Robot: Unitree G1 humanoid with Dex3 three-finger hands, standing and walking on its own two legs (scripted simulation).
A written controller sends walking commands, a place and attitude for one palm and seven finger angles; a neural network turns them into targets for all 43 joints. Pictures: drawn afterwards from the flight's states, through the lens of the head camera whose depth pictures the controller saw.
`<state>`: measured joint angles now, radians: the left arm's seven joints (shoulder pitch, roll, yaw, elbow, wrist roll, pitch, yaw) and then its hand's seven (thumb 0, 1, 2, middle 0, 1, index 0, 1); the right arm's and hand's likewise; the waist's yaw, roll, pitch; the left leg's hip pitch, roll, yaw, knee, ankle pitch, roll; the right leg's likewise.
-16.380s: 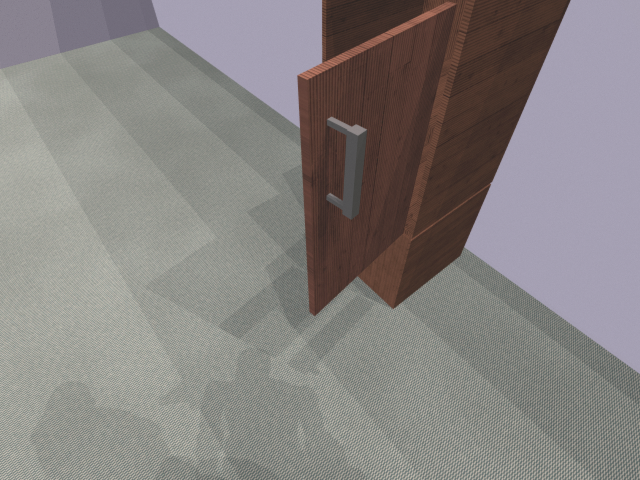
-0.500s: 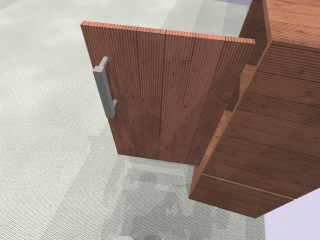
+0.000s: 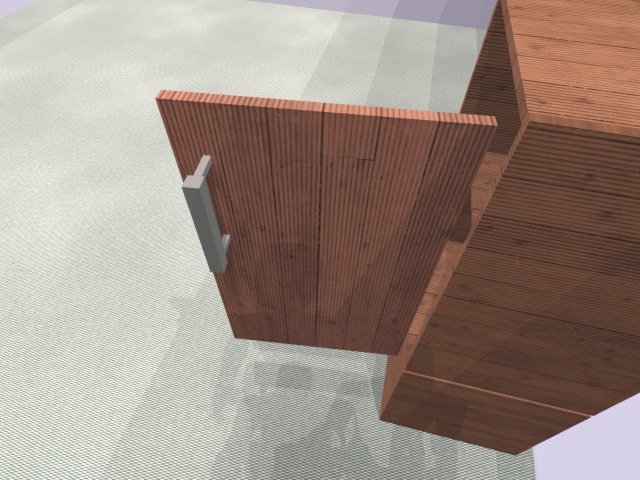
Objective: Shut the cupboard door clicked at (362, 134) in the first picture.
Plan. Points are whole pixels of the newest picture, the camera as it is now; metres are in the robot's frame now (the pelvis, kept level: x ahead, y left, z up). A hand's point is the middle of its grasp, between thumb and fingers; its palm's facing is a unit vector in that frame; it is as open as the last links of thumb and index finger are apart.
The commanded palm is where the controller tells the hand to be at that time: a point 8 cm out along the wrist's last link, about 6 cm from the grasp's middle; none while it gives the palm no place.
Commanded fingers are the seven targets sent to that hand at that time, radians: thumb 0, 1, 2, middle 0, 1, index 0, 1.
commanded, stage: come to a stop and stand still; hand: left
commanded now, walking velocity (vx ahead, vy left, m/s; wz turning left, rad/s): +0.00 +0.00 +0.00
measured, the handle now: (212, 218) +0.42 +0.18 +0.09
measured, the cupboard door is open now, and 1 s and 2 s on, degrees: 98 98 98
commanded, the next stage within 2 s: look again from close up in 0.12 s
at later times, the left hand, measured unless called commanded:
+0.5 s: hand out of the picture -0.02 +0.20 -0.18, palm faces +0.00 -0.98 -0.19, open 7.4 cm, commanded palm none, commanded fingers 0.00 0.90 0.90 -0.20 -0.30 -0.20 -0.30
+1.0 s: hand out of the picture +0.10 +0.22 -0.08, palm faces +0.21 -0.96 -0.16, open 7.3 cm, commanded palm +0.06 +0.26 -0.06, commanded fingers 0.00 0.90 0.90 -0.33 -0.44 -0.33 -0.44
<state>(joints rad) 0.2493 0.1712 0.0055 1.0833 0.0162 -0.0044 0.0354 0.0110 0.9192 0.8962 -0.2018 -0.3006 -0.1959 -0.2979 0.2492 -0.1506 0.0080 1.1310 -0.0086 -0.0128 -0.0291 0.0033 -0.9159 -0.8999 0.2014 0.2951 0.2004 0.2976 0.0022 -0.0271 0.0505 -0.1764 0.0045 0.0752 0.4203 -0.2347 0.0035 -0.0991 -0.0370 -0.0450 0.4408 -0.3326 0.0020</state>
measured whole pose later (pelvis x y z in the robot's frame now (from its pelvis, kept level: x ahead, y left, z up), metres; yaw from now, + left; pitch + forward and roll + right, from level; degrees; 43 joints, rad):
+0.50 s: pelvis -0.03 +0.03 -0.01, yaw +0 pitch -2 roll +0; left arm 0.31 0.16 -0.01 1.04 0.02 0.00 0.04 0.01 0.91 0.90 -0.20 -0.30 -0.20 -0.30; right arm 0.26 -0.17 -0.01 1.03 -0.01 -0.01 -0.01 0.01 -0.92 -0.90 0.20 0.30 0.20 0.30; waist 0.00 -0.02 0.02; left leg -0.25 -0.01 0.08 0.52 -0.25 0.05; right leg -0.16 -0.06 -0.03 0.51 -0.32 0.03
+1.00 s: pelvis -0.04 +0.03 -0.01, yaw +1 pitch +0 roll +0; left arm 0.49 0.20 0.01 0.21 -0.13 0.00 0.10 0.02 0.91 0.90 -0.22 -0.32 -0.21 -0.32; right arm 0.35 -0.20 0.03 0.89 0.05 -0.25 -0.06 0.01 -0.92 -0.90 0.20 0.30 0.20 0.30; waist -0.01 -0.03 0.00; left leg -0.31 -0.04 0.07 0.54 -0.23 0.05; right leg -0.24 -0.07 -0.04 0.58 -0.34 -0.01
